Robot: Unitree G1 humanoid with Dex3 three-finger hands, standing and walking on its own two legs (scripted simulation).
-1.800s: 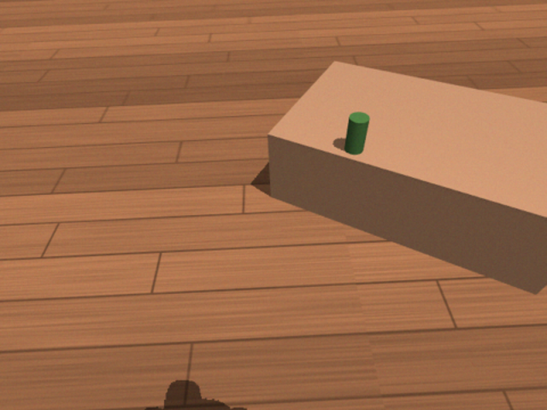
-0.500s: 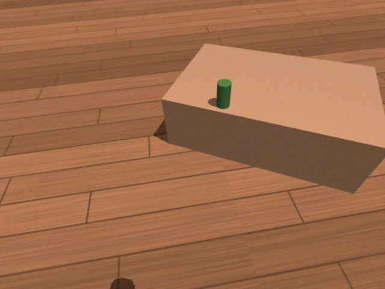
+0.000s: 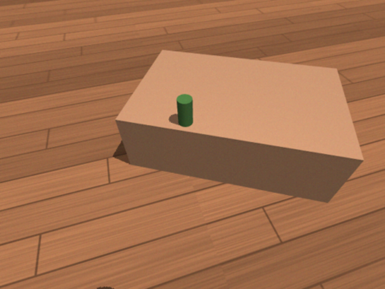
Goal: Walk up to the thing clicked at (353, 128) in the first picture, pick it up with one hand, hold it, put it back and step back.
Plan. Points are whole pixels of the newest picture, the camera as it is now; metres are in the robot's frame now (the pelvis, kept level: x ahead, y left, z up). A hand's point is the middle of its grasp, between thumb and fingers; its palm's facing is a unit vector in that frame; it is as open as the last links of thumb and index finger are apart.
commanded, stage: walk up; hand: left
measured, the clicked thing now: (185, 111) +0.97 +0.12 -0.30
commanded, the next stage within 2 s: none
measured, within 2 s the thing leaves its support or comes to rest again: neither
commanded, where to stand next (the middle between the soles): +0.55 -0.01 m, yaw -11 degrees
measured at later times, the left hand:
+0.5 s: hand (123, 208) +0.35 +0.23 -0.11, palm faces -0.16 -0.89 -0.42, open 7.3 cm
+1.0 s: hand (122, 171) +0.48 +0.28 -0.13, palm faces -0.26 -0.90 -0.36, open 7.4 cm
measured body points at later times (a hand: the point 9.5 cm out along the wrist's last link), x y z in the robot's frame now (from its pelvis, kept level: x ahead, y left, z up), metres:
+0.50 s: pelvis +0.20 -0.02 +0.00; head +0.21 -0.05 +0.44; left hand +0.35 +0.28 -0.08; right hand +0.18 -0.35 -0.13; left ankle +0.17 +0.12 -0.67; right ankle +0.25 -0.14 -0.72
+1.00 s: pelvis +0.37 +0.02 +0.01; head +0.39 +0.02 +0.46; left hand +0.50 +0.32 -0.11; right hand +0.34 -0.31 -0.09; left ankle +0.41 +0.12 -0.72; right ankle +0.42 -0.13 -0.68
